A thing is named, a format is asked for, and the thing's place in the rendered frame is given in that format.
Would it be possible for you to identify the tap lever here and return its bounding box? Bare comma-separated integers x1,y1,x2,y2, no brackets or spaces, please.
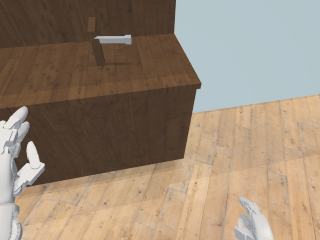
94,35,132,45

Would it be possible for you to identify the left robot forearm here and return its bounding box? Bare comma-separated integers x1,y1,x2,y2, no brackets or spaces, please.
0,203,23,240

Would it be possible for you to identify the counter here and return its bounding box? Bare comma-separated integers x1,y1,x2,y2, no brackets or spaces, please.
0,0,202,187

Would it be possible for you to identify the robot left hand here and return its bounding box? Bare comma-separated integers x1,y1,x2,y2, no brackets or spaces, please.
0,106,45,204

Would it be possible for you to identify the robot right hand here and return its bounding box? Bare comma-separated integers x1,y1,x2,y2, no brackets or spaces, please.
234,196,274,240

